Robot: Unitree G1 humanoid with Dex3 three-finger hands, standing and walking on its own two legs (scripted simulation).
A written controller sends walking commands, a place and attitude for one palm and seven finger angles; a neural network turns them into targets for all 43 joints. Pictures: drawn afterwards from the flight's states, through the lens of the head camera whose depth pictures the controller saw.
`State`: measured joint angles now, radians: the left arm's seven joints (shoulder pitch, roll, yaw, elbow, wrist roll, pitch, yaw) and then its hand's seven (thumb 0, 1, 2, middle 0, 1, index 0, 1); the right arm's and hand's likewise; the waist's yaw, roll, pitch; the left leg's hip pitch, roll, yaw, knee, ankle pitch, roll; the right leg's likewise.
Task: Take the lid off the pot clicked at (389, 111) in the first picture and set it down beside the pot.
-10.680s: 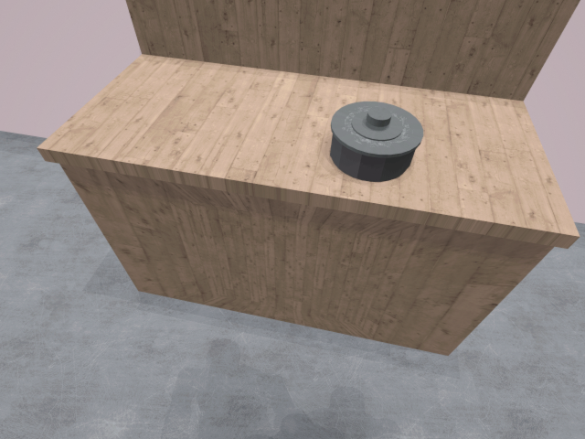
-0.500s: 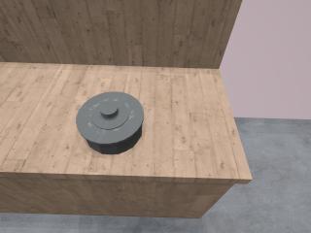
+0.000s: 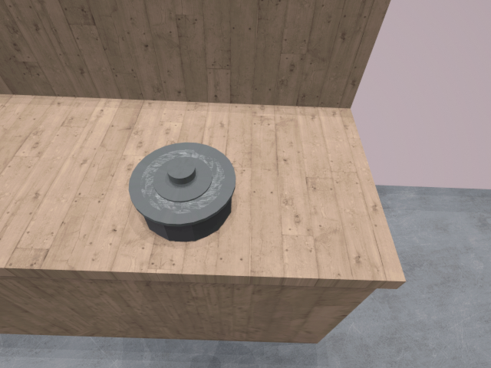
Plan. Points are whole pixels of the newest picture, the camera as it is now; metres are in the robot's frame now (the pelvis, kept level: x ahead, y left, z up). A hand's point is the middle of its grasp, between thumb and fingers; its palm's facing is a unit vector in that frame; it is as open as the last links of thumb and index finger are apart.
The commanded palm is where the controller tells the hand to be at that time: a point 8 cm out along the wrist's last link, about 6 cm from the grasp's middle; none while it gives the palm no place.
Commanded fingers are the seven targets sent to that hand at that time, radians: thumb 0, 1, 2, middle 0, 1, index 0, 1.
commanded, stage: lift the closed hand beside the body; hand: left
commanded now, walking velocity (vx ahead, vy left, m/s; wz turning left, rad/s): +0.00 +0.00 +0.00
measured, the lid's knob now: (181, 170) +0.43 +0.15 +0.05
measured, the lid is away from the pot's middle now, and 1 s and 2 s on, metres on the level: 0.00 0.00 0.00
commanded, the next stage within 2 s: raise the hand higher, near the body in 0.60 s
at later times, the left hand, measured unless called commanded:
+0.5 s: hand out of the picture +0.10 +0.21 -0.04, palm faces +0.22 -0.93 -0.29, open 3.4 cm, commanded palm +0.06 +0.26 -0.01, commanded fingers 0.00 0.90 0.90 -1.30 -1.50 -1.30 -1.50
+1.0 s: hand (69, 364) +0.12 +0.24 +0.02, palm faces +0.31 -0.88 -0.37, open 3.1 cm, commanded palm +0.07 +0.27 +0.06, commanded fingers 0.00 0.90 0.90 -1.30 -1.50 -1.30 -1.50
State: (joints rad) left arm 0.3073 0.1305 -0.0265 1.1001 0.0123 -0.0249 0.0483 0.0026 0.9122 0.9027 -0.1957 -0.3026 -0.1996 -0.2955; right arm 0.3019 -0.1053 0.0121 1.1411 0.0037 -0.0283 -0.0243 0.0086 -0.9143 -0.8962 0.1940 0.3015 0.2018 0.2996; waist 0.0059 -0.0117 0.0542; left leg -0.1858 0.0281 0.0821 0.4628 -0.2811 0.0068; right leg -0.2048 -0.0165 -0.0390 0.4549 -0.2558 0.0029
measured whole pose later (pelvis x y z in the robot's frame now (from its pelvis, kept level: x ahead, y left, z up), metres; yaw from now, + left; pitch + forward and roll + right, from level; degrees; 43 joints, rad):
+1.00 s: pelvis +0.00 +0.00 +0.00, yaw +3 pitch -2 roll +0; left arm 0.65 0.26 0.14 -0.21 -0.01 -0.04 0.08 0.01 0.90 0.90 -1.29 -1.50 -1.29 -1.49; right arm 0.18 -0.21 0.00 0.62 0.01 -0.17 -0.07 0.01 -0.90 -0.90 0.20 0.30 0.21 0.30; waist 0.07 0.03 0.03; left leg -0.16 0.01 0.04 0.50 -0.30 0.01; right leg -0.16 -0.04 -0.08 0.48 -0.28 0.01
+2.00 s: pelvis -0.01 +0.00 +0.00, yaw +3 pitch +1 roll +0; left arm 0.45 0.66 0.09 -0.37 0.74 0.02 -0.18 0.00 0.51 1.07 -1.15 -1.05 -1.15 -1.05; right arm 0.12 -0.29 0.02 0.56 0.03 0.07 -0.03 0.01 -0.90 -0.90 0.20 0.30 0.23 0.32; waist 0.08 0.14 0.00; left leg -0.21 0.01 0.04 0.45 -0.25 0.01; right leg -0.21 -0.03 -0.08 0.43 -0.24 0.01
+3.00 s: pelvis -0.03 +0.01 +0.00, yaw +3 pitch +1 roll +0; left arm -0.19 0.64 -0.08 -0.07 0.77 0.13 -0.37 0.00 -0.28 1.39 -0.83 -0.09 -0.83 -0.08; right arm 0.09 -0.29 0.04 0.58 0.06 0.10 0.00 0.01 -0.91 -0.90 0.19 0.30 0.20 0.30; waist 0.05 0.12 0.03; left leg -0.21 -0.02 0.04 0.40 -0.20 0.04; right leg -0.21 -0.06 -0.08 0.40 -0.20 0.02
